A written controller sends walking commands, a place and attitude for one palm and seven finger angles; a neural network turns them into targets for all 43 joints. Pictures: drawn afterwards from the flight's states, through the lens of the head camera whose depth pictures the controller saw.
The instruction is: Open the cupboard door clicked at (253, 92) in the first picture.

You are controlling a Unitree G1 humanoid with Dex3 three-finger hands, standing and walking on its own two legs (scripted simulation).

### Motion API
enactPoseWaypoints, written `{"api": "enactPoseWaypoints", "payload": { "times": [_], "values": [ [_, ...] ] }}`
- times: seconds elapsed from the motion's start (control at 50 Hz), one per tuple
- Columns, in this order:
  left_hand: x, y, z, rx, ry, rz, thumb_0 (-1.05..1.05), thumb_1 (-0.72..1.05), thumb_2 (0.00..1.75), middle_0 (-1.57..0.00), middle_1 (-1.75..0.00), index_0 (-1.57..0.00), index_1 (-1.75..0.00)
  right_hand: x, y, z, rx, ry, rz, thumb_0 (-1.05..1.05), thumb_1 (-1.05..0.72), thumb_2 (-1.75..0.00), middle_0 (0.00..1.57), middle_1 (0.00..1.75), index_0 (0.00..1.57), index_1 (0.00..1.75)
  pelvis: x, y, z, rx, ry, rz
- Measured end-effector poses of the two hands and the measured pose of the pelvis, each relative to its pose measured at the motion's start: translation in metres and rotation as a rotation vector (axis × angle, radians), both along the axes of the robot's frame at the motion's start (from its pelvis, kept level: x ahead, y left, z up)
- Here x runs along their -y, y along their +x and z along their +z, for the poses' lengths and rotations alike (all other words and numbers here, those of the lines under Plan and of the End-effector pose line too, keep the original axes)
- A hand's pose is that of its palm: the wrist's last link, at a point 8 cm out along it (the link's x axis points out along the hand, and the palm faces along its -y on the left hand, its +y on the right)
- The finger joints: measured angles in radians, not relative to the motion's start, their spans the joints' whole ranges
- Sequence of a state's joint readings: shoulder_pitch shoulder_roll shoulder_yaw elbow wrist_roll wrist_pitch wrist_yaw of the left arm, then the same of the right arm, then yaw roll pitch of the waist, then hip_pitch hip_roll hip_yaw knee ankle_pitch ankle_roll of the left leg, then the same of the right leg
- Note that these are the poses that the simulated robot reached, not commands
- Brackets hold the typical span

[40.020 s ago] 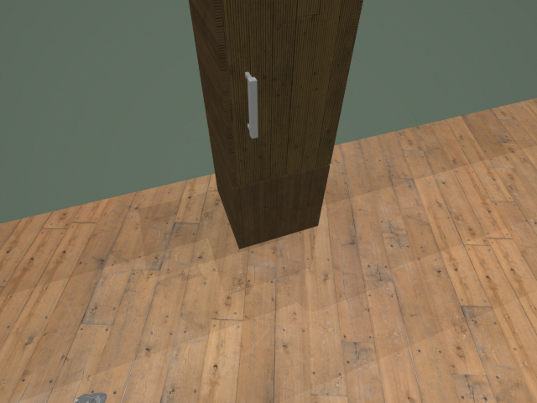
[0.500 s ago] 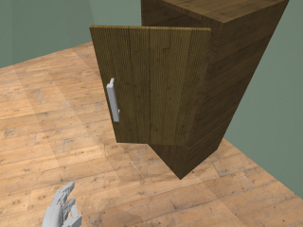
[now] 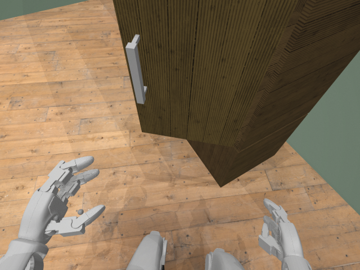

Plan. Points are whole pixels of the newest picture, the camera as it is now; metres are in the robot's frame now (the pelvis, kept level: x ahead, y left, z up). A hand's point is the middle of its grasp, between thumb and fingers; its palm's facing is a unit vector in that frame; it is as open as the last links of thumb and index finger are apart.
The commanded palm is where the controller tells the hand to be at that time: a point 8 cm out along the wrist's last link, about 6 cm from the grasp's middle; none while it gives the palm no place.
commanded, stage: raise the hand with hooked fingers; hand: left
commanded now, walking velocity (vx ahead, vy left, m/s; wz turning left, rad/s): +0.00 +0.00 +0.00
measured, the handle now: (139, 72) +0.56 +0.17 +0.08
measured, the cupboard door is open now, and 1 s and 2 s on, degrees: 49 49 49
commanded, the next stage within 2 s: move the hooked fingers beside the handle in 1.42 s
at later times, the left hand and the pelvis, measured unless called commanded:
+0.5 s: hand (61, 180) +0.26 +0.26 +0.07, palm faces -0.05 -1.00 -0.06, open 13.0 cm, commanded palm +0.24 +0.32 +0.08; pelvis +0.01 +0.03 +0.02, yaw -1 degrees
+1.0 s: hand (38, 150) +0.30 +0.31 +0.09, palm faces -0.05 -1.00 -0.05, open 13.9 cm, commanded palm +0.27 +0.35 +0.10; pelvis +0.01 +0.04 +0.04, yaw -1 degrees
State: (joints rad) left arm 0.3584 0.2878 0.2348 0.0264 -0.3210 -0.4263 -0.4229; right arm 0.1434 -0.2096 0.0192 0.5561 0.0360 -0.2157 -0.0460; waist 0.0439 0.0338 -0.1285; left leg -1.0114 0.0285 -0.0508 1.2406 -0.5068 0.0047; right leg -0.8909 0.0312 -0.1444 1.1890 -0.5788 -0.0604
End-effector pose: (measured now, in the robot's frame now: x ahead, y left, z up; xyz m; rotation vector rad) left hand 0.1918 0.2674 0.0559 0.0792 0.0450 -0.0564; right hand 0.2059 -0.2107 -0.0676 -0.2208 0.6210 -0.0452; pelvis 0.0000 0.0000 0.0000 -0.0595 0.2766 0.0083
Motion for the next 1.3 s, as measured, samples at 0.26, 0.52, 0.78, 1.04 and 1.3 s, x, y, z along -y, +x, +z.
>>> {"api": "enactPoseWaypoints", "payload": {
  "times": [0.26, 0.52, 0.78, 1.04, 1.3],
  "values": [
    [-0.025, 0.037, 0.013, -0.033, -0.011, 0.02, 0.0, 0.01, 0.51, -0.26, -0.88, -0.27, -0.88, 0.031, -0.056, 0.004, -0.14, -0.052, -0.169, 0.01, -0.9, -0.9, 0.2, 0.3, 0.2, 0.3, -0.013, 0.015, 0.017, -0.015, 0.02, -0.032],
    [-0.05, 0.049, 0.019, 0.005, -0.019, 0.007, -0.01, -0.3, 0.38, -0.29, -1.07, -0.29, -1.07, 0.019, -0.039, 0.033, -0.052, -0.098, -0.123, 0.01, -0.9, -0.9, 0.2, 0.3, 0.2, 0.3, -0.028, 0.01, 0.023, 0.01, 0.003, -0.024],
    [-0.082, 0.068, 0.033, 0.006, -0.018, 0.008, -0.01, -0.48, 0.31, -0.3, -1.19, -0.3, -1.19, -0.01, -0.04, 0.039, -0.057, -0.072, -0.064, 0.01, -0.9, -0.9, 0.2, 0.3, 0.21, 0.3, -0.038, 0.007, 0.031, 0.032, -0.007, -0.016],
    [-0.098, 0.093, 0.042, 0.003, -0.03, -0.003, -0.01, -0.49, 0.3, -0.3, -1.2, -0.3, -1.2, 0.004, -0.066, 0.039, -0.128, -0.105, -0.114, 0.01, -0.9, -0.9, 0.2, 0.3, 0.21, 0.3, -0.04, 0.008, 0.036, 0.031, -0.004, -0.025],
    [-0.087, 0.094, 0.035, 0.006, -0.034, -0.002, -0.01, -0.49, 0.3, -0.3, -1.2, -0.3, -1.2, 0.012, -0.067, 0.039, -0.138, -0.11, -0.129, 0.01, -0.9, -0.9, 0.2, 0.3, 0.2, 0.3, -0.036, 0.011, 0.035, 0.022, -0.001, -0.031]
  ]
}}
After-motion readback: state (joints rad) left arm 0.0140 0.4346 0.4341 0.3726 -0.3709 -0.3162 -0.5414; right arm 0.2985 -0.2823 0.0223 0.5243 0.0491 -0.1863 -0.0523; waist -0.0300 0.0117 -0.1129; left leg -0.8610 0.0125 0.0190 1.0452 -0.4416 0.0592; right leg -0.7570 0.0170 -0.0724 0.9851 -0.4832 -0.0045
